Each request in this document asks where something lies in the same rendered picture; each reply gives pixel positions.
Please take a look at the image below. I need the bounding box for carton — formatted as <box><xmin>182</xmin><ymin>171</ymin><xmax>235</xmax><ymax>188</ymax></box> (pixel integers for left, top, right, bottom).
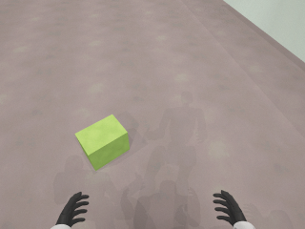
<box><xmin>75</xmin><ymin>114</ymin><xmax>130</xmax><ymax>171</ymax></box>

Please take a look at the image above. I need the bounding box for left robot hand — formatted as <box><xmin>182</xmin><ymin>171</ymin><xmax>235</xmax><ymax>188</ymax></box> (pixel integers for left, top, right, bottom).
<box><xmin>55</xmin><ymin>192</ymin><xmax>90</xmax><ymax>227</ymax></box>

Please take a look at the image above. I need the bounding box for right robot hand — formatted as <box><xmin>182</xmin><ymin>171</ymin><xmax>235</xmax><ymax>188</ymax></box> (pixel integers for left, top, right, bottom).
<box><xmin>213</xmin><ymin>190</ymin><xmax>247</xmax><ymax>227</ymax></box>

